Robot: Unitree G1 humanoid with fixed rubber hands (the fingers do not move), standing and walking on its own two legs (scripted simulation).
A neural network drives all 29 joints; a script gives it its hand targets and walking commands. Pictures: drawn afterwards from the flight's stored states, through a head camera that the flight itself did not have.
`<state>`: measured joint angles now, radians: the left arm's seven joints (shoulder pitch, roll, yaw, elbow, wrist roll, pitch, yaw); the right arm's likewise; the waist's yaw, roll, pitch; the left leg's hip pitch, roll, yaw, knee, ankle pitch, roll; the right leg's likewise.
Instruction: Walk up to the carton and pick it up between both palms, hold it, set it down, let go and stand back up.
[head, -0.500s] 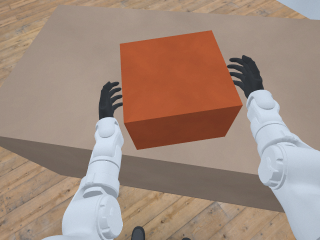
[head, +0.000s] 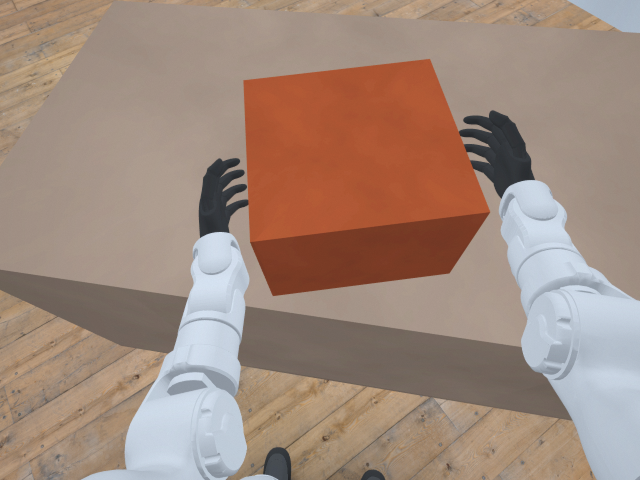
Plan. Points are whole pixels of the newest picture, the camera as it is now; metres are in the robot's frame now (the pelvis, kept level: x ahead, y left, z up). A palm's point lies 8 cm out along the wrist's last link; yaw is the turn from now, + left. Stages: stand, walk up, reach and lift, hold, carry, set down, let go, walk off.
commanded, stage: set down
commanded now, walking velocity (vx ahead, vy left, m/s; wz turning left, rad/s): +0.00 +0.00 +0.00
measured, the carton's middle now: (349, 180) +0.52 +0.05 -0.03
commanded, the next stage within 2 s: none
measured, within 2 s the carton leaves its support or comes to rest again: neither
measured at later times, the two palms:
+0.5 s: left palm (215, 224) +0.39 +0.21 +0.02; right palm (502, 168) +0.50 -0.15 +0.05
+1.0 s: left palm (197, 222) +0.38 +0.23 +0.02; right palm (549, 161) +0.52 -0.20 +0.05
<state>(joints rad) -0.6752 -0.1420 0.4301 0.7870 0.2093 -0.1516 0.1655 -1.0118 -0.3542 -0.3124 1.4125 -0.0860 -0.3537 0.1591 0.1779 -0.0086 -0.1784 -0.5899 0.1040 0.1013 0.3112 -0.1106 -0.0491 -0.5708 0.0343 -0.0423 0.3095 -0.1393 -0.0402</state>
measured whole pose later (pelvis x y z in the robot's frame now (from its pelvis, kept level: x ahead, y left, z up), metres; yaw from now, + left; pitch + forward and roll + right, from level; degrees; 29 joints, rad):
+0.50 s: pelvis +0.00 +0.00 -0.01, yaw +0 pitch +27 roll -1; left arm -0.79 -0.04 0.19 1.01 0.00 -0.16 0.22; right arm -1.12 -0.46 0.09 1.57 0.25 -0.31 0.16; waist 0.25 0.00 -0.24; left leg -0.74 0.12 0.08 0.45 -0.17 -0.05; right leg -0.70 0.04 -0.04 0.41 -0.17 -0.04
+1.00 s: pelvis -0.02 +0.00 -0.02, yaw -1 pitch +31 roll -1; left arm -0.81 0.05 0.08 0.96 -0.19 -0.12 0.19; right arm -1.17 -0.65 0.29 1.52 0.49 -0.28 0.25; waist 0.30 0.03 -0.28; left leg -0.88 0.11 0.04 0.52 -0.18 -0.05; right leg -0.84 0.05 -0.03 0.49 -0.19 -0.04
